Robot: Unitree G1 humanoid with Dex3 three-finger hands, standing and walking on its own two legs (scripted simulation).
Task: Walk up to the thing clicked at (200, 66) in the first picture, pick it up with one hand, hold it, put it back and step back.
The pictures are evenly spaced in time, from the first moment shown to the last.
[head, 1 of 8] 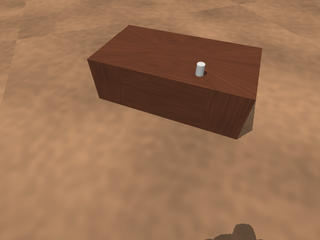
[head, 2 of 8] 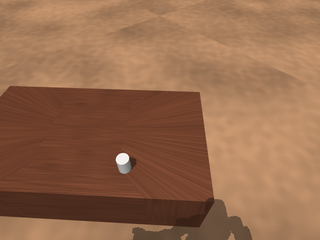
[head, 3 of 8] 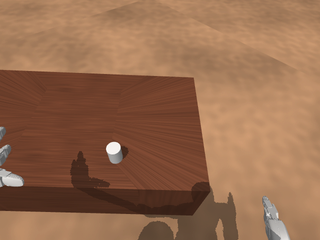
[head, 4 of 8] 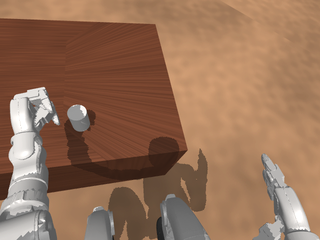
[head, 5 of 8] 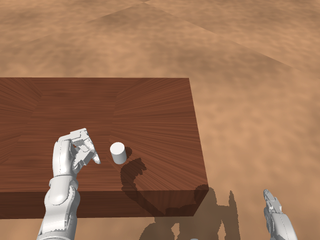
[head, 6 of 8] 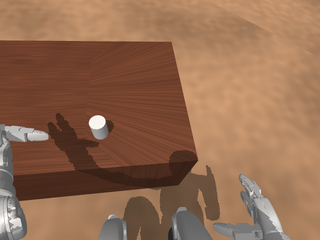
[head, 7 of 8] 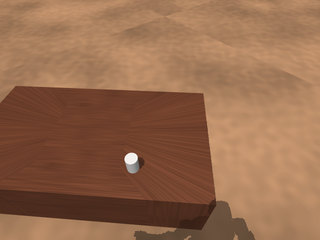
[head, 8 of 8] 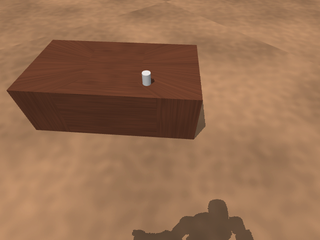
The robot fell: no
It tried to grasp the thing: yes
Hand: left
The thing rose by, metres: 0.00
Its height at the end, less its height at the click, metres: +0.00
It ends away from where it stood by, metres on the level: 0.03
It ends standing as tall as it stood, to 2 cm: yes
